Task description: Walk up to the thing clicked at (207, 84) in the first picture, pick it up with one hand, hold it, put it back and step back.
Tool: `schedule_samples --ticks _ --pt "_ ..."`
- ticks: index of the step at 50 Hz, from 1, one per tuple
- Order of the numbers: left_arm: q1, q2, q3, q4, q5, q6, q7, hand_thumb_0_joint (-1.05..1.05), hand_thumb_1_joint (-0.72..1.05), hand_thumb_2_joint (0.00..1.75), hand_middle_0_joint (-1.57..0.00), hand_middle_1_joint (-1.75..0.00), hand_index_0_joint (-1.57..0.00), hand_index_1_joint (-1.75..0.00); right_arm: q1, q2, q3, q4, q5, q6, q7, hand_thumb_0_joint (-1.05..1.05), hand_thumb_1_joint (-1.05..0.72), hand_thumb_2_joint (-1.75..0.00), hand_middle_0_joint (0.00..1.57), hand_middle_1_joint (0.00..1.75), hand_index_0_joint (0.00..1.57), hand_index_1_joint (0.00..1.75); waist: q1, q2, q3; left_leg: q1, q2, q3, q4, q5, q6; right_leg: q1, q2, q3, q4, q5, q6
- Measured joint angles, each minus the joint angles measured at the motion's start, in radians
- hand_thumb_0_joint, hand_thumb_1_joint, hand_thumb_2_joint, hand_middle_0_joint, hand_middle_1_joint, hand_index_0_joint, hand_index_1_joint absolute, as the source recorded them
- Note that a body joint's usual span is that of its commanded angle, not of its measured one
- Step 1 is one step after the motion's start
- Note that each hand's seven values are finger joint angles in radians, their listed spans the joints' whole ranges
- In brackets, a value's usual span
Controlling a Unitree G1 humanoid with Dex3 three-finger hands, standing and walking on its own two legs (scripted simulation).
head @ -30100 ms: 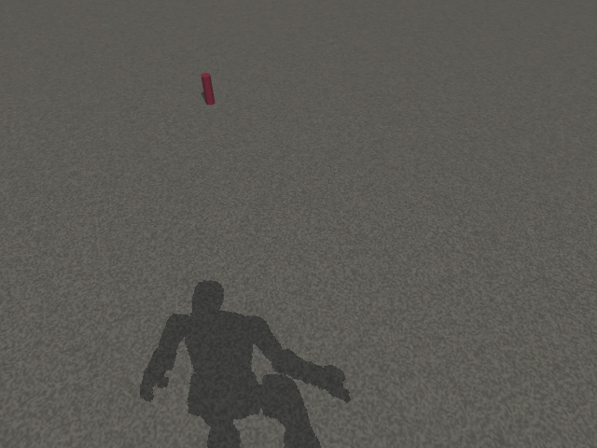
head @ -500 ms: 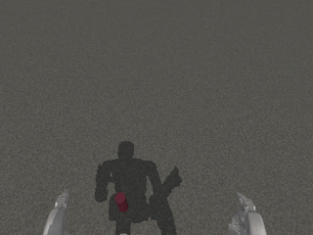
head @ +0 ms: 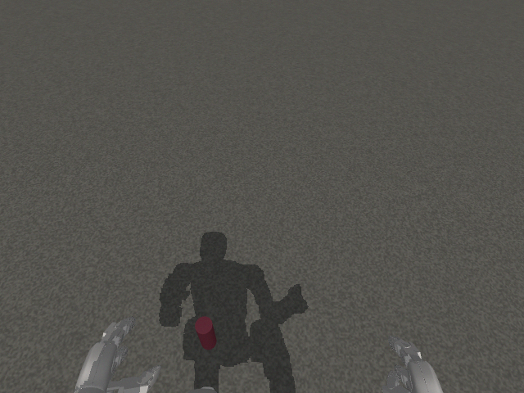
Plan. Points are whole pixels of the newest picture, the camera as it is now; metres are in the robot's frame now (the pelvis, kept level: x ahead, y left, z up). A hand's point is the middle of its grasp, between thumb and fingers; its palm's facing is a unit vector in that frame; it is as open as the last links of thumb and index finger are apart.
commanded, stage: stand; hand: left
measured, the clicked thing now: (206, 333) +0.40 +0.17 -0.64
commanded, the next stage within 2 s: none
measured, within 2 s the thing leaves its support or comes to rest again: neither
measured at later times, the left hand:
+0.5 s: hand out of the picture +0.05 +0.26 -0.12, palm faces +0.00 -0.94 -0.33, open 7.4 cm
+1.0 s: hand out of the picture +0.04 +0.25 -0.11, palm faces -0.01 -0.94 -0.34, open 7.4 cm
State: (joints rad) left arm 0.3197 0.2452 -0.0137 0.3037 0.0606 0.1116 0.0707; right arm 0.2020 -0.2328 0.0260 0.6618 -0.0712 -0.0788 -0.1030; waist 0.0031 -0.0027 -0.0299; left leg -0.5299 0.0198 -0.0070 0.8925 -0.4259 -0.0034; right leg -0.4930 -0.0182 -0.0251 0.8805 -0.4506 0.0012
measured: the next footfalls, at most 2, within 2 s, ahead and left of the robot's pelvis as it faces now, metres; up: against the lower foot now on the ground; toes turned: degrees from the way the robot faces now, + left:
none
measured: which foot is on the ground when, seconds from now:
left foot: down 0.00-1.00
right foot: down 0.00-1.00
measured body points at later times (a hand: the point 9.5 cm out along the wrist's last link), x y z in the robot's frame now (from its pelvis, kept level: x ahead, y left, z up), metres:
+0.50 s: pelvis -0.01 +0.02 +0.04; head -0.01 +0.02 +0.49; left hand +0.05 +0.31 -0.09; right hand +0.06 -0.26 -0.09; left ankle +0.02 +0.12 -0.70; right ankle +0.00 -0.12 -0.69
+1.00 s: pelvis -0.02 +0.00 +0.05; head -0.02 +0.00 +0.50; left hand +0.04 +0.30 -0.09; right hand +0.04 -0.29 -0.09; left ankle +0.02 +0.12 -0.70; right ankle +0.00 -0.12 -0.70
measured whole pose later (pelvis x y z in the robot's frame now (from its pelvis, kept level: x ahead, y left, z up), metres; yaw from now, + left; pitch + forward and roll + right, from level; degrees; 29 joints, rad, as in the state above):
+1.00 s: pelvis -0.02 +0.00 +0.05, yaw +0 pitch -4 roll +0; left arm 0.15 0.32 0.00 1.14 0.02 -0.01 0.01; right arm 0.14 -0.32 -0.02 1.14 -0.02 0.00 -0.01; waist 0.00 0.01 0.06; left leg -0.14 0.00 0.01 0.36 -0.15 0.00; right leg -0.12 -0.03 -0.02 0.38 -0.18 0.02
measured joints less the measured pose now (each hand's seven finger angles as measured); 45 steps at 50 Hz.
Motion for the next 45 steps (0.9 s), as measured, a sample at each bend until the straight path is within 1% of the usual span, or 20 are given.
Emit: schedule_samples --ticks 2,5,8,12,19,27,34,45 --pt "-0.049 0.025 0.007 0.124 0.002 -0.035 -0.025 -0.01 0.48 0.81 -0.20 -0.29 -0.20 -0.29 -0.022 -0.017 -0.008 0.059 -0.001 0.030 0.037 0.01 -0.90 -0.90 0.21 0.30 0.21 0.30 0.004 -0.012 0.019 0.033 -0.007 0.004 -0.029 0.015 0.002 0.027 -0.007 0.004 -0.017 0.008 0.002" --pt "-0.075 0.052 0.024 0.252 -0.007 -0.069 -0.043 0.00 0.65 0.85 -0.20 -0.29 -0.21 -0.30 -0.023 -0.038 -0.030 0.111 0.013 0.047 0.070 0.01 -0.90 -0.90 0.21 0.30 0.21 0.30 0.007 -0.022 0.039 0.076 -0.014 0.011 -0.072 0.035 0.004 0.065 -0.013 0.009 -0.050 0.025 0.005" --pt "-0.078 0.070 0.035 0.355 -0.014 -0.090 -0.048 0.00 0.76 0.87 -0.20 -0.30 -0.21 -0.30 -0.016 -0.057 -0.051 0.158 0.018 0.053 0.083 0.01 -0.90 -0.90 0.21 0.30 0.21 0.30 0.004 -0.021 0.050 0.117 -0.016 0.013 -0.115 0.055 0.006 0.105 -0.016 0.010 -0.094 0.045 0.010" --pt "-0.078 0.081 0.041 0.469 -0.018 -0.102 -0.047 0.00 0.84 0.89 -0.20 -0.30 -0.21 -0.30 -0.007 -0.074 -0.065 0.218 0.022 0.063 0.087 0.01 -0.90 -0.90 0.21 0.30 0.21 0.30 0.002 -0.017 0.060 0.170 -0.020 0.016 -0.173 0.082 0.012 0.160 -0.019 0.012 -0.156 0.076 0.016" --pt "-0.092 0.078 0.035 0.610 -0.030 -0.105 -0.047 0.00 0.89 0.90 -0.20 -0.30 -0.21 -0.30 -0.008 -0.071 -0.057 0.312 0.029 0.073 0.090 0.01 -0.90 -0.90 0.21 0.30 0.20 0.30 0.008 -0.008 0.074 0.259 -0.025 0.022 -0.294 0.145 0.019 0.251 -0.022 0.016 -0.287 0.146 0.026" --pt "-0.111 0.068 0.023 0.726 -0.034 -0.109 -0.055 0.00 0.90 0.90 -0.20 -0.30 -0.21 -0.30 -0.033 -0.056 -0.041 0.387 0.040 0.074 0.094 0.00 -0.90 -0.90 0.21 0.30 0.21 0.30 0.012 0.001 0.085 0.338 -0.035 0.027 -0.433 0.222 0.021 0.320 -0.031 0.019 -0.405 0.214 0.030" --pt "-0.126 0.071 0.017 0.788 -0.033 -0.116 -0.055 0.00 0.90 0.90 -0.20 -0.30 -0.21 -0.30 -0.055 -0.064 -0.044 0.430 0.048 0.075 0.097 0.00 -0.90 -0.90 0.21 0.30 0.21 0.30 0.010 0.013 0.094 0.366 -0.033 0.022 -0.487 0.257 0.016 0.347 -0.028 0.013 -0.455 0.244 0.029" --pt "-0.154 0.073 0.016 0.833 -0.038 -0.120 -0.056 0.00 0.90 0.90 -0.20 -0.30 -0.21 -0.30 -0.065 -0.086 -0.044 0.473 0.053 0.078 0.098 0.00 -0.90 -0.90 0.21 0.30 0.21 0.30 0.004 0.013 0.093 0.385 -0.023 0.017 -0.525 0.277 0.006 0.365 -0.017 0.009 -0.490 0.263 0.020"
